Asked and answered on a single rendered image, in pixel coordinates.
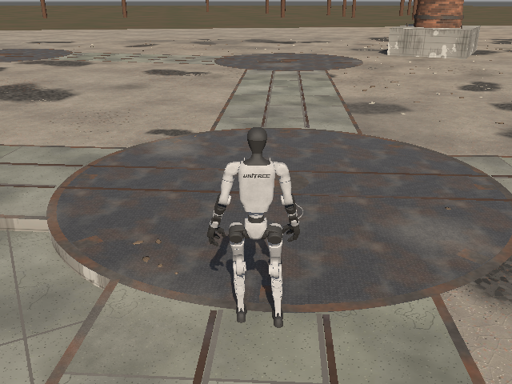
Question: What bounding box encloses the left robot forearm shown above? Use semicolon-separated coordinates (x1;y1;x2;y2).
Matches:
210;193;226;228

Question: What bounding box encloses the robot left hand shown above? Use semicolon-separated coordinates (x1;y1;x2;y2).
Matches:
207;225;226;246

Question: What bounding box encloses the robot torso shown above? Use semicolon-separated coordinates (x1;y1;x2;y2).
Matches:
238;158;275;240

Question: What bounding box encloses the robot head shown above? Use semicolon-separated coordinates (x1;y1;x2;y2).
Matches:
243;127;270;166

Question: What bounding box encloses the right robot forearm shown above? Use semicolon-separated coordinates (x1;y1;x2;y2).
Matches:
285;194;299;226

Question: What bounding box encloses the robot right hand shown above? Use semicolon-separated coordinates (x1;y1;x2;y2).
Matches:
282;224;300;242

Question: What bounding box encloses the robot right upper arm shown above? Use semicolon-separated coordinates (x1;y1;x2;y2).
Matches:
274;162;293;206

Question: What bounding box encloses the robot left upper arm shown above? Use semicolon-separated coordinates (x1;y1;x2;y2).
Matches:
218;162;240;206

